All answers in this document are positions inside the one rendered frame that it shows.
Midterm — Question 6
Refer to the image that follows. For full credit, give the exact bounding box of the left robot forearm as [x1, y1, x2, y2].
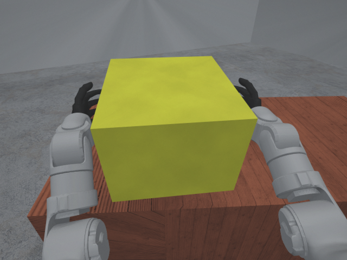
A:
[42, 113, 98, 260]

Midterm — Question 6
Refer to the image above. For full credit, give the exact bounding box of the carton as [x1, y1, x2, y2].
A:
[90, 56, 258, 202]

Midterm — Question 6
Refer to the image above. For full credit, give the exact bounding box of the left robot upper arm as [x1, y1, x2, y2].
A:
[43, 218, 110, 260]

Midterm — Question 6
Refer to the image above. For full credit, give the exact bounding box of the robot right hand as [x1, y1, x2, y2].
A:
[234, 78, 261, 109]

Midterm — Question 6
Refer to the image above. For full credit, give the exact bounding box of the pedestal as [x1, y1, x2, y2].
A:
[27, 96, 347, 260]

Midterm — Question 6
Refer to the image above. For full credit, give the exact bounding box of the right robot forearm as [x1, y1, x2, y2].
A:
[251, 106, 347, 223]

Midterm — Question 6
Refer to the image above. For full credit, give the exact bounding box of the right robot upper arm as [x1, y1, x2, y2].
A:
[278, 199, 347, 260]

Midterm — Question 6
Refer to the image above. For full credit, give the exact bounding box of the robot left hand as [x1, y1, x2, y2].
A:
[72, 82, 102, 122]

